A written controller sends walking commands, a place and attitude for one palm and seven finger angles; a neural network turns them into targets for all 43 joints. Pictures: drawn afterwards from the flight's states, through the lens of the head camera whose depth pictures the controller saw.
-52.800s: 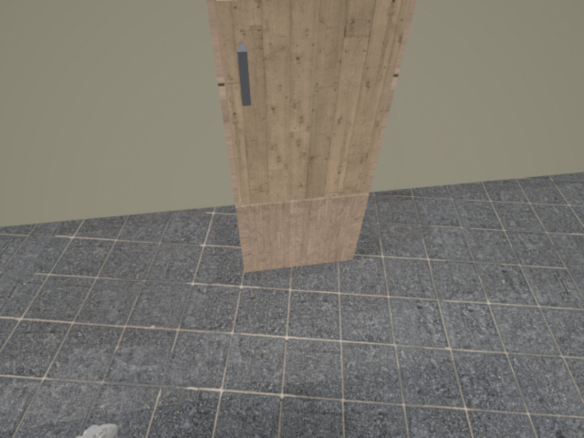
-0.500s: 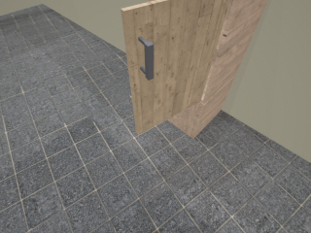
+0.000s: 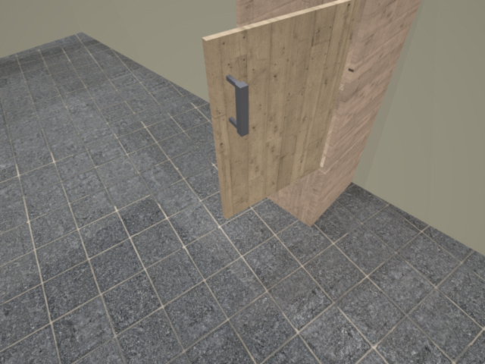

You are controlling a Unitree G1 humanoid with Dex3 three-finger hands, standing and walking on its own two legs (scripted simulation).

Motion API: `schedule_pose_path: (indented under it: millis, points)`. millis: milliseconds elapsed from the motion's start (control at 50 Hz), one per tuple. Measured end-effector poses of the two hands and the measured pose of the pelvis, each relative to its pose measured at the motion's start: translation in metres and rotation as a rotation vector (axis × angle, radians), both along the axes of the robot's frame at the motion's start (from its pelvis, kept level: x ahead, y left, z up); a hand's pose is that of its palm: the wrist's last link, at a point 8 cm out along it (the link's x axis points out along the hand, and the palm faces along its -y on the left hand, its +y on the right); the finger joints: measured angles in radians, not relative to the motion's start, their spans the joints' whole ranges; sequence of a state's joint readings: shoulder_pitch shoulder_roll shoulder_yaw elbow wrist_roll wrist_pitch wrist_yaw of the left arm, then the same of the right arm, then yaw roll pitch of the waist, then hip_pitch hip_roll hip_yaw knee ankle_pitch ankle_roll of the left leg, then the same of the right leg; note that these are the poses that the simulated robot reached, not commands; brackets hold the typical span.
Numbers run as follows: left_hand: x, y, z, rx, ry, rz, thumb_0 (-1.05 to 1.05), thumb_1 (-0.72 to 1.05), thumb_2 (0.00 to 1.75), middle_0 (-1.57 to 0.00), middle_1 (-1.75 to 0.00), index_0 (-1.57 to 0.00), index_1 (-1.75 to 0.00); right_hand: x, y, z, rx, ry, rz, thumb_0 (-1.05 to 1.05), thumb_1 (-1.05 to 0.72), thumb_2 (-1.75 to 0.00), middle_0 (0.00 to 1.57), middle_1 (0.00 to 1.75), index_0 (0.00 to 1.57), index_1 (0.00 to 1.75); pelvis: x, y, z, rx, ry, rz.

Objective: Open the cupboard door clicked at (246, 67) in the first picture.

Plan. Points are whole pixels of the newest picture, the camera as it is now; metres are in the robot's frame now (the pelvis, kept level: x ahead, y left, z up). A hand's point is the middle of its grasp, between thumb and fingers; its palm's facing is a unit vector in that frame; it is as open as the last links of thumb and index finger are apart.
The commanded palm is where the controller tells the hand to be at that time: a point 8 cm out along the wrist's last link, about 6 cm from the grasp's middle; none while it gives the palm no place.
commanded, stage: let the arm hang, fingers relaxed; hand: left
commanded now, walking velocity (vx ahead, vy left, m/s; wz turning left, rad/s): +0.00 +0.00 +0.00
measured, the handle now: (237, 106) +0.62 +0.05 +0.10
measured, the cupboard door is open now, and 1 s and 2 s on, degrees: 77 77 77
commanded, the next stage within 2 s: look to check the result in 0.30 s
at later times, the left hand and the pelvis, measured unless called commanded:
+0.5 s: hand out of the picture +0.01 +0.18 -0.17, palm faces +0.04 -0.98 -0.21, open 7.4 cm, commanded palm none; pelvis +0.01 +0.00 +0.00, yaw +0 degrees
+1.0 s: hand out of the picture +0.06 +0.19 -0.17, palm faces +0.01 -0.97 -0.24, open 7.4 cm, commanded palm none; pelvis +0.02 +0.00 +0.00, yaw -1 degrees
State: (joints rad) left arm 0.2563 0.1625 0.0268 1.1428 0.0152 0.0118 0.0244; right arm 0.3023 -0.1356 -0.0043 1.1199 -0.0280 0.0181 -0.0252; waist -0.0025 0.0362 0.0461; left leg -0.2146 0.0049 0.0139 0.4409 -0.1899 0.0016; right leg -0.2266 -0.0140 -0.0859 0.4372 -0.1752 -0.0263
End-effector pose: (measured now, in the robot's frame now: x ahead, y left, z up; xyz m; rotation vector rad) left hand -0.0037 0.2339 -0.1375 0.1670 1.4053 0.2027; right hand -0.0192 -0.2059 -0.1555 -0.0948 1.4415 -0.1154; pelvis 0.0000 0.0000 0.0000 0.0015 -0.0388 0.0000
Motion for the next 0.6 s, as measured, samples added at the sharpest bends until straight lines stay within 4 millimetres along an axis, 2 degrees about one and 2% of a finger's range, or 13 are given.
schedule_pose_path:
  millis: [140,260,460,600]
  points:
    - [0.014,-0.010,-0.004,-0.031,-0.032,-0.014,0.00,0.91,0.90,-0.20,-0.30,-0.20,-0.29,-0.012,0.003,0.002,-0.003,0.028,-0.019,0.01,-0.91,-0.90,0.20,0.30,0.20,0.29,0.000,0.002,0.000,0.004,0.005,-0.003]
    - [0.013,-0.011,-0.006,-0.037,-0.016,-0.010,0.00,0.92,0.90,-0.20,-0.30,-0.20,-0.29,-0.012,0.003,0.003,-0.011,0.033,-0.028,0.01,-0.91,-0.90,0.20,0.30,0.20,0.29,0.003,0.002,0.000,0.003,0.008,-0.004]
    - [0.009,-0.010,-0.003,-0.029,0.006,0.000,0.00,0.91,0.90,-0.20,-0.30,-0.20,-0.29,0.011,-0.002,0.003,-0.016,-0.005,-0.015,0.01,-0.91,-0.90,0.20,0.30,0.20,0.29,0.010,0.002,0.001,0.003,0.006,-0.005]
    - [0.013,-0.007,-0.001,-0.020,0.007,-0.004,0.00,0.91,0.90,-0.20,-0.30,-0.20,-0.29,0.030,-0.008,0.004,-0.024,-0.037,-0.003,0.01,-0.91,-0.90,0.20,0.30,0.20,0.29,0.014,0.000,0.002,0.003,0.006,-0.007]
